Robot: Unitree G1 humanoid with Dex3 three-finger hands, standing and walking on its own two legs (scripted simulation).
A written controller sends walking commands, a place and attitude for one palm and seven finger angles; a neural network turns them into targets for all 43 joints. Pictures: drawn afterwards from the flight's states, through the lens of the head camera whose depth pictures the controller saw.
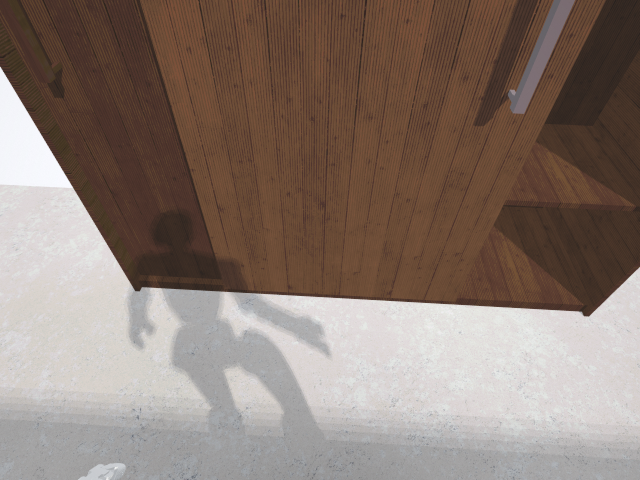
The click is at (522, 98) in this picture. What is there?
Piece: wardrobe's sliding door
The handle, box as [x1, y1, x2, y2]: [508, 0, 574, 113]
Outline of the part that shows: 574,0 553,1 518,88 515,92 514,90 509,90 508,96 512,102 510,106 512,112 524,112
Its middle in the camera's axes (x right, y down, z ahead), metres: +0.40 -0.38 +0.69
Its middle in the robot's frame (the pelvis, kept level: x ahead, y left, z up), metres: +0.82 -0.35 +0.22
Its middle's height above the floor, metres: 1.00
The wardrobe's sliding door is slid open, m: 0.49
